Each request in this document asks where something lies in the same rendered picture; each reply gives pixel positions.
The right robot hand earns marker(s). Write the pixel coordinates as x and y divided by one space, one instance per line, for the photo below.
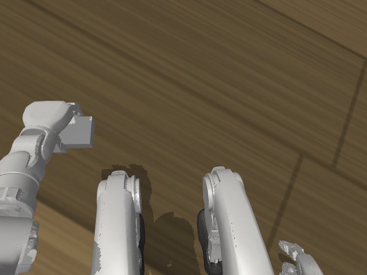
306 265

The right robot foot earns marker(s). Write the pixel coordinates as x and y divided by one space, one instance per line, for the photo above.
210 267

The small box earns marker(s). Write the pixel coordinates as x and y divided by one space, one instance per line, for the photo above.
79 133

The left robot hand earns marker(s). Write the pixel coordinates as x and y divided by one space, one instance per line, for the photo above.
55 115

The left robot arm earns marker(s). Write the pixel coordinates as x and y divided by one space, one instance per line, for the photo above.
20 174

